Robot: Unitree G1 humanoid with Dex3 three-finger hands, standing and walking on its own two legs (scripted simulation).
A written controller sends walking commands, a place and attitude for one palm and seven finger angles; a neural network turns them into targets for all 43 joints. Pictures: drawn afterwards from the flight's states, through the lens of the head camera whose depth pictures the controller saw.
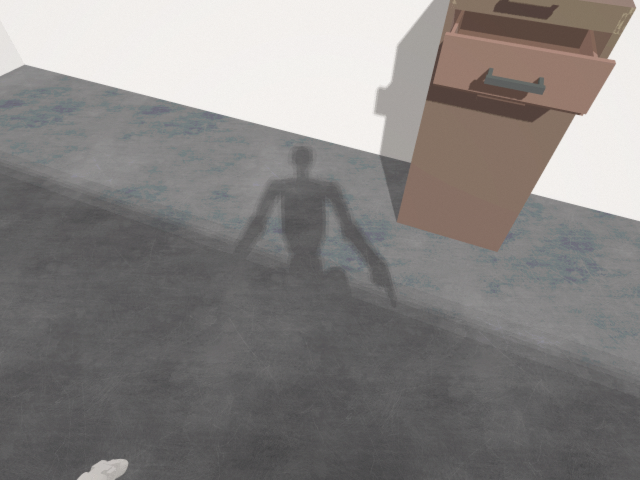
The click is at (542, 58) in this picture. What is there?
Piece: drawer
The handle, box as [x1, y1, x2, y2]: [484, 68, 545, 94]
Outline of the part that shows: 484,83 542,94 545,86 543,84 542,77 540,77 538,83 535,84 493,76 491,74 493,68 489,68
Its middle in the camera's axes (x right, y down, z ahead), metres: +0.48 -0.39 +0.95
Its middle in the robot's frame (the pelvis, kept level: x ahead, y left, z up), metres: +1.00 -0.43 +0.03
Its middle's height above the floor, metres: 0.80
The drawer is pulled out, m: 0.18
